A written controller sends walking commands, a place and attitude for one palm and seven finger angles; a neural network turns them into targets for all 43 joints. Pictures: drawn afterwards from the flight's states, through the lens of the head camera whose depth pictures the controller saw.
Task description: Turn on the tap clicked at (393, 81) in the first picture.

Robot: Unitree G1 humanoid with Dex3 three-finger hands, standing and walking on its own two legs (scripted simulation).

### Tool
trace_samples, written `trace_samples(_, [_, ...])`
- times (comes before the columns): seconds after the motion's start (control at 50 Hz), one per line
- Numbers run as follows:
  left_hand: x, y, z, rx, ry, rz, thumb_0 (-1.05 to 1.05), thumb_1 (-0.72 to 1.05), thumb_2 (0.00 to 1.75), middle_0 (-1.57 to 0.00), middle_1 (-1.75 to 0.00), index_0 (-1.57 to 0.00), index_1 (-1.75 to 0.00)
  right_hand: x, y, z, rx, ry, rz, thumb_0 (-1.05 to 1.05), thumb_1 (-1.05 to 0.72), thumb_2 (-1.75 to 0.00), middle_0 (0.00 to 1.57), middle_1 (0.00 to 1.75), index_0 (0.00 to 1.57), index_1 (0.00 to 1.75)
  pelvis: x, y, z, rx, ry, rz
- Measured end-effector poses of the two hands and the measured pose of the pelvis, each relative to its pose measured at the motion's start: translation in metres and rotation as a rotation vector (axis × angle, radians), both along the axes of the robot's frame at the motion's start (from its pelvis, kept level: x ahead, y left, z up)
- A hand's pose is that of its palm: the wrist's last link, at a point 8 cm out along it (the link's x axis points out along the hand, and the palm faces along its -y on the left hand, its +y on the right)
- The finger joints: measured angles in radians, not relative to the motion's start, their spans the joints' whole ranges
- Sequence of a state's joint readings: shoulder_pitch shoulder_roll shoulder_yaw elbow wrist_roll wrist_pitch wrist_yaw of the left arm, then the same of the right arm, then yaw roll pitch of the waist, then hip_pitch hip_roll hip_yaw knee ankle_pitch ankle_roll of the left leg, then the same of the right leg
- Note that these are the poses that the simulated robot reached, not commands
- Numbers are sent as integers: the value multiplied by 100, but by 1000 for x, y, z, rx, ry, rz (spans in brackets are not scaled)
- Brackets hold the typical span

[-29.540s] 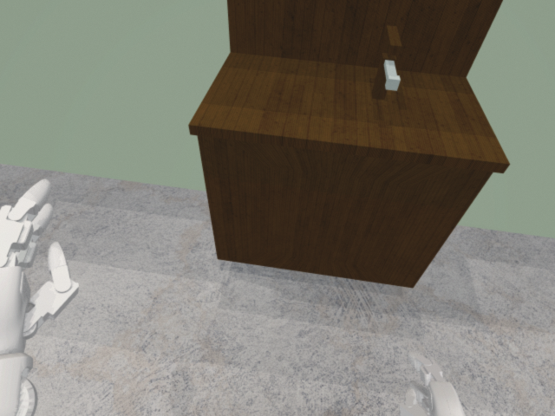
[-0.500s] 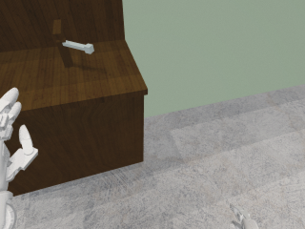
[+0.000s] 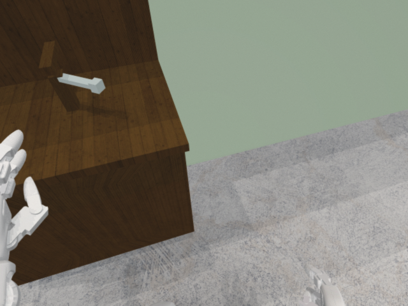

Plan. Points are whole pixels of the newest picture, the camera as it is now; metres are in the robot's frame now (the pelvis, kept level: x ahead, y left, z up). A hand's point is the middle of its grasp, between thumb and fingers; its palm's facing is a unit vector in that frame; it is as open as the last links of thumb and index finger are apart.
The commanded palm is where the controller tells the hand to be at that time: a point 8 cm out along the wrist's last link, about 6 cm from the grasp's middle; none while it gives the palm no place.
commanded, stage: take the last steps up to it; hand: left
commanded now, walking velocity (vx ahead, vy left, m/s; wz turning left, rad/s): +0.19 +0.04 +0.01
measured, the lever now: (96, 85) +0.60 +0.33 +0.09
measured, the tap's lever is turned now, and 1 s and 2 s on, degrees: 53 53 53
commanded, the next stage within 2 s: come to a stop and stand still in 0.10 s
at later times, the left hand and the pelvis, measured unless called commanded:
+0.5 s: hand (90, 147) +0.33 +0.22 +0.16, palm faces +0.36 -0.80 -0.49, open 7.4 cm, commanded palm +0.27 +0.26 +0.18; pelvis +0.12 -0.02 +0.00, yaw +1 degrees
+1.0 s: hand (62, 114) +0.35 +0.25 +0.22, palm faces +0.52 -0.73 -0.44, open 7.4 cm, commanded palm +0.26 +0.25 +0.18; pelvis +0.10 -0.03 +0.00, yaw +0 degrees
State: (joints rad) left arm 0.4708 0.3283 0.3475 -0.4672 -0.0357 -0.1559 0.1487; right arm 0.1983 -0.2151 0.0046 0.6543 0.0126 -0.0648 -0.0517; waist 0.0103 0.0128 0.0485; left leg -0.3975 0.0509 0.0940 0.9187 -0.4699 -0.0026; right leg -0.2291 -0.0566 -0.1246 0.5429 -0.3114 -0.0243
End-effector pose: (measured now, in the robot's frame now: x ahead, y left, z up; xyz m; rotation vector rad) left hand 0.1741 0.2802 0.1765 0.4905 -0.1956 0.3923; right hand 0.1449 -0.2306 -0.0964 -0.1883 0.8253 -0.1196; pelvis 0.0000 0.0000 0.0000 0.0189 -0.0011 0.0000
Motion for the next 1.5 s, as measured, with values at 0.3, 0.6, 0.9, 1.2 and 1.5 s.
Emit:
trace_samples(0.3, [96, -8, 15, 47, -80, -42, 2, 89, 90, -21, -30, -21, -30, 111, 8, 17, 32, -171, 6, 1, -91, -90, 20, 30, 20, 30, 82, -5, -9, -3, -11, -4])
trace_samples(0.6, [129, -9, -6, 34, 83, -10, 1, 89, 90, -22, -30, -21, -30, 151, -9, 5, -26, -40, 25, 1, -91, -90, 20, 30, 20, 30, 120, -8, -3, -10, 12, 17])
trace_samples(0.9, [128, -18, 26, 101, -55, -61, 2, 89, 90, -22, -30, -21, -30, 147, 0, 18, 27, -142, 50, 1, -91, -90, 20, 30, 20, 30, 112, -21, -1, -15, 12, 14])
trace_samples(1.2, [115, -33, -40, -115, 105, -112, 1, 89, 90, -21, -30, -21, -30, 80, -39, 23, -77, -25, -22, 1, -91, -90, 20, 30, 20, 30, 97, -18, 3, -36, -3, -40])
trace_samples(1.5, [114, 22, 11, 6, -74, -103, 1, 89, 90, -21, -30, -21, -30, 112, 24, 43, -52, -143, 31, 1, -91, -90, 20, 30, 20, 30, 96, 24, 8, -49, 0, -49])
